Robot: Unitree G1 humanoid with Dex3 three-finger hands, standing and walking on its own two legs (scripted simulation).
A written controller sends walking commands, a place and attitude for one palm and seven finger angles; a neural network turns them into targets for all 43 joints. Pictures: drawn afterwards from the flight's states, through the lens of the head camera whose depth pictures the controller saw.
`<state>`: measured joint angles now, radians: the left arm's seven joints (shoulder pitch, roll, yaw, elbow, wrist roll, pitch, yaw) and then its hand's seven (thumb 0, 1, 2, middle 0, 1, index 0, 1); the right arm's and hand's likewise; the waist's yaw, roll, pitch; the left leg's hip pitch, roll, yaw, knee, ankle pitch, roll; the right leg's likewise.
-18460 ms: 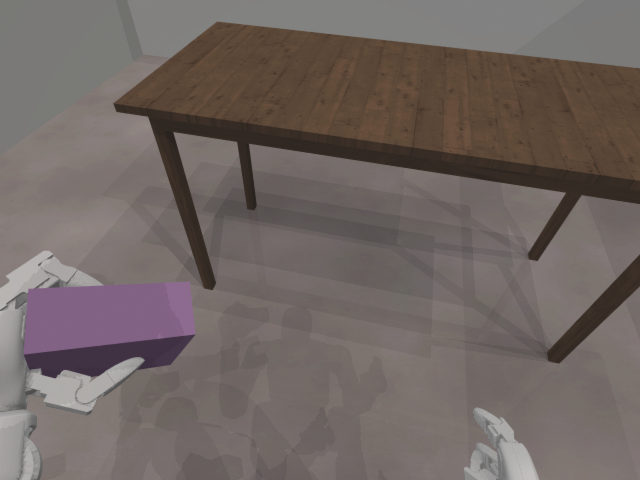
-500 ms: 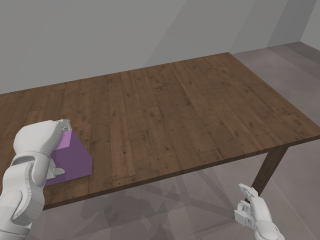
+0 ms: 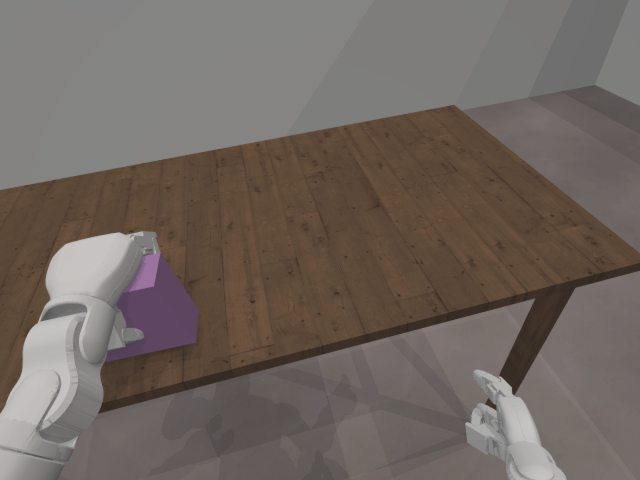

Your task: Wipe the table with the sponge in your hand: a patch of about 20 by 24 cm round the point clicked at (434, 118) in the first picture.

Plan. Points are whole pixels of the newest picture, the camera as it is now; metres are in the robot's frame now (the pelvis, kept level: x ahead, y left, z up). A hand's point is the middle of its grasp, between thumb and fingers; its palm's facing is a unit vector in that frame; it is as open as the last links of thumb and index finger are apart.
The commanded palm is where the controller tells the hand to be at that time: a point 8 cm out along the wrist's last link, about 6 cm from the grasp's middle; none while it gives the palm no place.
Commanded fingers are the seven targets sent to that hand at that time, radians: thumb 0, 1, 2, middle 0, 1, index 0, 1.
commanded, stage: move the sponge above the wiping area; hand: left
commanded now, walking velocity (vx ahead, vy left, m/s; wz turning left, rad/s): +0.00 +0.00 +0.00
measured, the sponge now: (139, 319) +0.25 +0.29 +0.09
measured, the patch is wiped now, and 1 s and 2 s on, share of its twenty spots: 0.00 0.00 0.10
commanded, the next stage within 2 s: lower the sponge onto the table in 0.08 s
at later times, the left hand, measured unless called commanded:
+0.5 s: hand (128, 282) +0.26 +0.29 +0.15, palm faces +0.08 -0.05 -1.00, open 9.5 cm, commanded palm +0.22 +0.29 +0.22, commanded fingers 0.00 0.10 1.30 -1.20 -1.60 -1.20 -1.60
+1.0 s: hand (123, 304) +0.24 +0.29 +0.13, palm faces +0.05 -0.06 -1.00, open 9.5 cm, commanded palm +0.21 +0.28 +0.20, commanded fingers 0.00 0.10 1.30 -1.20 -1.60 -1.20 -1.60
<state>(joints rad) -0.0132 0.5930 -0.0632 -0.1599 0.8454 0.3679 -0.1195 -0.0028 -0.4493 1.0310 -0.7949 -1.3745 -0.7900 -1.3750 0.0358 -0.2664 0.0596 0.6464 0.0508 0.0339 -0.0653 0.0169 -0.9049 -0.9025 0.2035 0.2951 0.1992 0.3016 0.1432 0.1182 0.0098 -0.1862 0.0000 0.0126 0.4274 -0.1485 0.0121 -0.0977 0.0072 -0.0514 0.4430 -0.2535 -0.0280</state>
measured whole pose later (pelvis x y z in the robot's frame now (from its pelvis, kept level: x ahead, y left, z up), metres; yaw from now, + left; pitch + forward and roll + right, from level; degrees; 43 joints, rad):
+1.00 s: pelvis +0.01 -0.01 +0.00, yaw +0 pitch -5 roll +0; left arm 0.05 0.58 -0.04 -0.15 0.85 0.38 -0.09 0.00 -0.45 1.03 -0.79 -1.38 -0.79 -1.38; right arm 0.04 -0.27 0.05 0.64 0.05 0.03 -0.06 0.02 -0.90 -0.90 0.20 0.30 0.20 0.30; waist 0.14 0.12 0.00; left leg -0.18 0.01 0.01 0.44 -0.16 0.00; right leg -0.09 0.02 -0.05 0.45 -0.27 -0.04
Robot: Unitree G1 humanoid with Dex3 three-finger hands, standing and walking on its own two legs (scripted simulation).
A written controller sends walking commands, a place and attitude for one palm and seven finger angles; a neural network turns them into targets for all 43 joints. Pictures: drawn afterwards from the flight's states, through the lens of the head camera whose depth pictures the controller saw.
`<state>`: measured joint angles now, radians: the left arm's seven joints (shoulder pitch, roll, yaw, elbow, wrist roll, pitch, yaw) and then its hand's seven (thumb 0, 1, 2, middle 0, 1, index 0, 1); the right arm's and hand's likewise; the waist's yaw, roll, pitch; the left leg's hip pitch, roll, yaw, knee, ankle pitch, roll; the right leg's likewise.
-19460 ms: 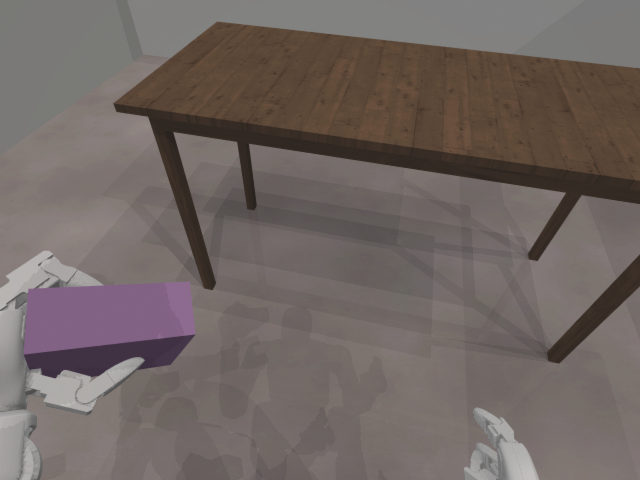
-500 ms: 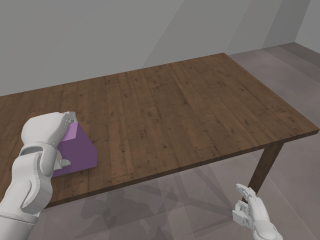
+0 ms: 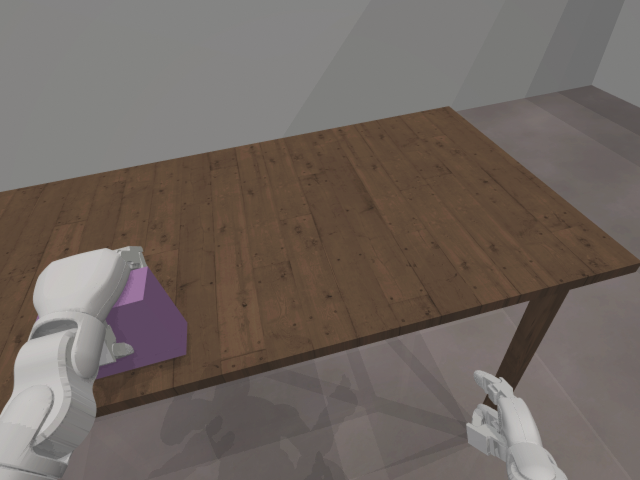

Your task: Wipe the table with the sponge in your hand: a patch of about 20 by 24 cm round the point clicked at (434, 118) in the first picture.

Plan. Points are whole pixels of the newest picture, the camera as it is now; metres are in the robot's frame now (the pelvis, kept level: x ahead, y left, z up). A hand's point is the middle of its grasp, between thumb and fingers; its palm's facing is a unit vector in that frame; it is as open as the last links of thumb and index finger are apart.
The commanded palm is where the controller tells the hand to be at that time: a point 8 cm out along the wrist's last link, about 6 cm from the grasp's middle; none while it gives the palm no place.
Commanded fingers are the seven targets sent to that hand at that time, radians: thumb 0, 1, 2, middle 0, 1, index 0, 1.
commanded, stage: lower the sponge onto the table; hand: left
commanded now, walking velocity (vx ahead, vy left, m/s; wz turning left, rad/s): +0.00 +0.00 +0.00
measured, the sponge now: (128, 334) +0.23 +0.30 +0.08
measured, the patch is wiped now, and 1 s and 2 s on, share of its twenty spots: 0.00 0.10 0.35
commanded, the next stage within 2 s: wipe forward along the first lane in 0.58 s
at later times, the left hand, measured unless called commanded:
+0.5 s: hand (122, 322) +0.23 +0.29 +0.11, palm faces +0.02 -0.06 -1.00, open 9.5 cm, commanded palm +0.21 +0.29 +0.18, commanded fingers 0.00 0.10 1.30 -1.20 -1.60 -1.20 -1.60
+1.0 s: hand (122, 303) +0.26 +0.31 +0.11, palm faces -0.02 -0.02 -1.00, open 9.6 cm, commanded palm +0.25 +0.31 +0.16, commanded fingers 0.00 0.10 1.30 -1.20 -1.60 -1.20 -1.60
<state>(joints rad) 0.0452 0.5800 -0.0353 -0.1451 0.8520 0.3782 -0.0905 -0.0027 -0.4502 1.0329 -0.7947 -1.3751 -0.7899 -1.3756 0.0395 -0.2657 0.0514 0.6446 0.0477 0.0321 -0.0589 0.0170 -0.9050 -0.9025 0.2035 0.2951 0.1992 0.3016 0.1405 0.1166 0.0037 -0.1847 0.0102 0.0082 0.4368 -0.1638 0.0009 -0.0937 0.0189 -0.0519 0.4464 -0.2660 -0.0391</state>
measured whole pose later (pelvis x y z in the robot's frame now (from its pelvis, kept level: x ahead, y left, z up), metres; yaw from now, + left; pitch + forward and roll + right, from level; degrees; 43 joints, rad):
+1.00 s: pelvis +0.00 +0.00 +0.00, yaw +1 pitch -4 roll +0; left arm -0.10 0.57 -0.05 0.13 0.91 0.30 -0.06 -0.02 -0.47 1.06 -0.80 -1.37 -0.80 -1.36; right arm 0.07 -0.28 0.04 0.67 0.06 0.04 -0.08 0.02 -0.90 -0.90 0.20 0.30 0.20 0.30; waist 0.11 0.11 -0.01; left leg -0.24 0.01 -0.01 0.47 -0.17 0.00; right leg -0.14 0.02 -0.07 0.47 -0.27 -0.04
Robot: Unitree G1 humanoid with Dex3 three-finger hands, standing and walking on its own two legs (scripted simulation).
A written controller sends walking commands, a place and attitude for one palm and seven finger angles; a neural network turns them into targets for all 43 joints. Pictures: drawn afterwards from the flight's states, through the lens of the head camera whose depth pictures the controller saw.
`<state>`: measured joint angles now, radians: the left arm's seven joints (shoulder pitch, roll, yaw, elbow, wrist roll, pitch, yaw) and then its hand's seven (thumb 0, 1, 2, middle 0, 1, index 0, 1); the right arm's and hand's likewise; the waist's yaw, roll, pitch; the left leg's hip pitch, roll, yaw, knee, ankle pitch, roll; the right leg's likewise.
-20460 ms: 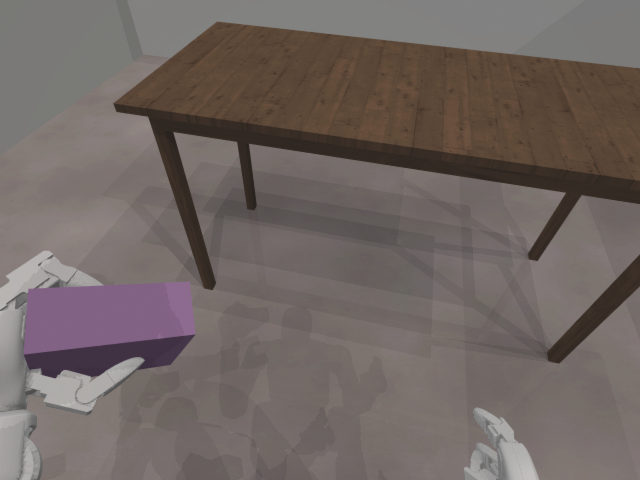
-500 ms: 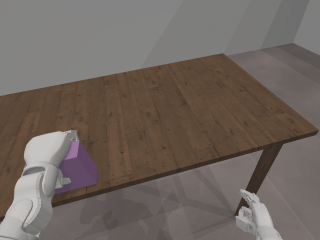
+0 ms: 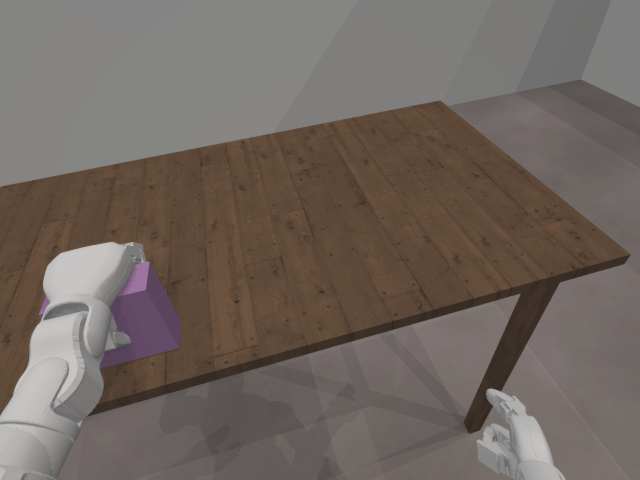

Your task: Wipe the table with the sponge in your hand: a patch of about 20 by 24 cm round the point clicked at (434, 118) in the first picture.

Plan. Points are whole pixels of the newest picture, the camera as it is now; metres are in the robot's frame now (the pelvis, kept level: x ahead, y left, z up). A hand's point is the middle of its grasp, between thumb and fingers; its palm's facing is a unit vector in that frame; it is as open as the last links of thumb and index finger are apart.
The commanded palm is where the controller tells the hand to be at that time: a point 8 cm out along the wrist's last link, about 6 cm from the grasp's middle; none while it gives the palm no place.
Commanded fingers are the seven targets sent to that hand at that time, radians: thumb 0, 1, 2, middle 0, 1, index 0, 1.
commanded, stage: wipe forward along the first lane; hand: left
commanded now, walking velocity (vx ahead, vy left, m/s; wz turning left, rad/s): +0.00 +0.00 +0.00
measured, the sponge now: (125, 327) +0.26 +0.31 +0.06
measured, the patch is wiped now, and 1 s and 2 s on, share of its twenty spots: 0.10 0.35 0.40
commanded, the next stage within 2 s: slide across to the middle lane in 1.30 s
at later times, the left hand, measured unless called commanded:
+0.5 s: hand (120, 269) +0.32 +0.33 +0.11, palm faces -0.08 +0.00 -1.00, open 9.6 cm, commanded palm +0.31 +0.33 +0.15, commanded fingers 0.00 0.10 1.30 -1.20 -1.60 -1.20 -1.60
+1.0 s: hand (121, 246) +0.37 +0.36 +0.11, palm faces -0.10 +0.00 -0.99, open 9.6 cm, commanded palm +0.36 +0.36 +0.15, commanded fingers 0.00 0.10 1.30 -1.20 -1.60 -1.20 -1.60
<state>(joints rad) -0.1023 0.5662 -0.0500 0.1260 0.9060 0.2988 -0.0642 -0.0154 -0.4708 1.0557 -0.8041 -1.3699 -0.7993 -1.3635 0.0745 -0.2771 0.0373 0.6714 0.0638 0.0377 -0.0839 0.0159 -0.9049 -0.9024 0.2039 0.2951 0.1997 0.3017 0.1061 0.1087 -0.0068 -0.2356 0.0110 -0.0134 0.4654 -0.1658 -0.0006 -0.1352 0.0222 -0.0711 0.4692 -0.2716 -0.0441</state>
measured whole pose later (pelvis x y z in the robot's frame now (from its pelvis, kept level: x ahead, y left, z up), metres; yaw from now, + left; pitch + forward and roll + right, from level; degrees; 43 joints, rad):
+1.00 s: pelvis +0.01 +0.01 -0.01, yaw +0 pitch +3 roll -1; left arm -0.50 0.65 0.03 0.71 0.96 0.07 -0.04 0.02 -0.53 1.12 -0.82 -1.35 -0.82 -1.37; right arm 0.23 -0.30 -0.01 0.70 0.08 0.11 -0.07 0.01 -0.91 -0.90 0.20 0.29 0.20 0.30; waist 0.03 0.08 -0.06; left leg -0.41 0.02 -0.02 0.55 -0.21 0.01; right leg -0.29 0.03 -0.07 0.52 -0.29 -0.04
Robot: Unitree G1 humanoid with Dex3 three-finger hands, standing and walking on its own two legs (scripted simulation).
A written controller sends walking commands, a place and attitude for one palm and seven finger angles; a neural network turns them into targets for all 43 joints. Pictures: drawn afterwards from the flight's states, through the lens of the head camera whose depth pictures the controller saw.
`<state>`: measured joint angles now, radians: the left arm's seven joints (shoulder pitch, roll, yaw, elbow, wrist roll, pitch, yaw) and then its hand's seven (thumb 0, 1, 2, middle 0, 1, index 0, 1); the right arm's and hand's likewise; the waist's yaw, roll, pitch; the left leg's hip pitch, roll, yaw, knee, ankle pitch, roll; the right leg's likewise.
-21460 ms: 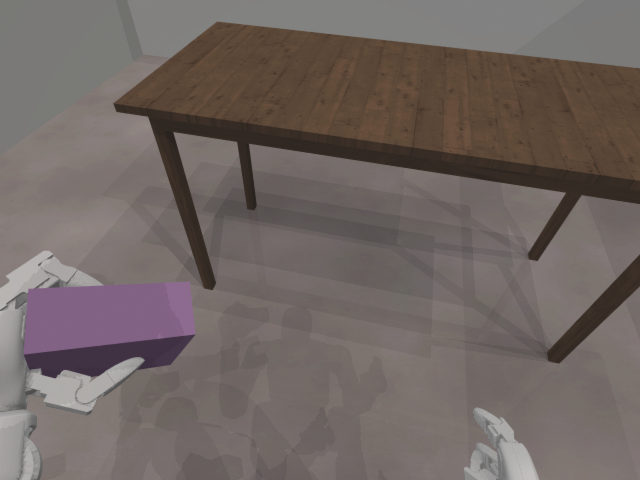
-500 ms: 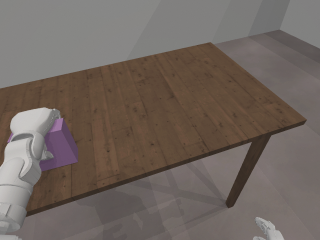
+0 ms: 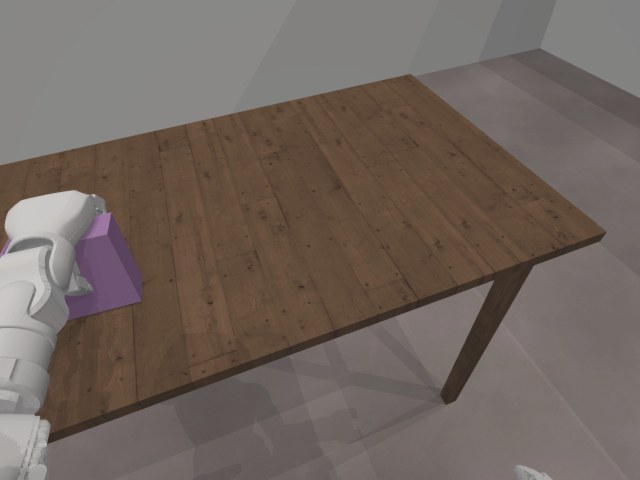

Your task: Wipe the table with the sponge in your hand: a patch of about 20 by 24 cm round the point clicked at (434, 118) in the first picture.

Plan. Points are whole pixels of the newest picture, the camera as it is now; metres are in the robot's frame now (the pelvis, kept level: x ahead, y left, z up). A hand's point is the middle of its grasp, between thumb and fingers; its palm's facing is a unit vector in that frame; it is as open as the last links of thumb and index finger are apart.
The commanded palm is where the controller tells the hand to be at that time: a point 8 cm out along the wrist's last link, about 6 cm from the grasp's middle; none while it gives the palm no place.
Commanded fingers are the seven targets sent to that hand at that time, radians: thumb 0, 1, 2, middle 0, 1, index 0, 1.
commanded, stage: wipe forward along the first lane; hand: left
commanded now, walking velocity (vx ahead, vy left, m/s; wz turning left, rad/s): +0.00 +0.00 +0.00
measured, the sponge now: (86, 280) +0.34 +0.35 +0.06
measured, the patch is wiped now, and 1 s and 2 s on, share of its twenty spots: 0.35 0.40 0.60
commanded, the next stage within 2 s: slide across to the middle lane in 0.30 s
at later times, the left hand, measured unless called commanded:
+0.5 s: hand (77, 223) +0.40 +0.37 +0.11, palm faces -0.13 +0.04 -0.99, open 9.6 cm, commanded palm +0.40 +0.36 +0.16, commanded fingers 0.00 0.10 1.30 -1.20 -1.60 -1.20 -1.60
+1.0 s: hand (121, 212) +0.43 +0.32 +0.11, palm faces -0.02 +0.00 -1.00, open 9.6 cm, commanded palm +0.41 +0.31 +0.17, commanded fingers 0.00 0.10 1.30 -1.20 -1.60 -1.20 -1.60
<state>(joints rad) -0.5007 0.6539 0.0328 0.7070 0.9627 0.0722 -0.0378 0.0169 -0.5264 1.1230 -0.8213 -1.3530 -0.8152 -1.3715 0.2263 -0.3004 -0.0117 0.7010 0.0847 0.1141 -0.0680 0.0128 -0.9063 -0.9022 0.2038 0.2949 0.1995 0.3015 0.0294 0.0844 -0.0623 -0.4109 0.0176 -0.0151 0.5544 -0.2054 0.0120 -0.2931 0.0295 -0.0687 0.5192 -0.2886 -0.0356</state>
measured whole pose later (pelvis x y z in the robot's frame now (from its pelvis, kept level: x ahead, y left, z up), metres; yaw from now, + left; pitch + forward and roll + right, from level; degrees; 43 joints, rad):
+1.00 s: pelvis +0.03 +0.03 +0.01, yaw -1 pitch +5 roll -1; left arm -0.60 0.52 -0.10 0.68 0.97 0.24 0.05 0.00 -0.51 1.12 -0.79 -1.39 -0.78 -1.42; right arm 0.16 -0.27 0.00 0.68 0.08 0.10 -0.03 0.01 -0.91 -0.90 0.20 0.29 0.20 0.30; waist 0.02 0.07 -0.07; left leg -0.36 -0.02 0.02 0.49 -0.21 0.05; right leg -0.24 -0.01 -0.04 0.43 -0.28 0.00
